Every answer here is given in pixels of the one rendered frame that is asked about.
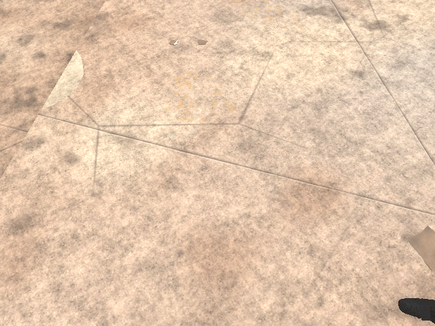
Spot robot right hand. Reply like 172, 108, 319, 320
398, 298, 435, 324

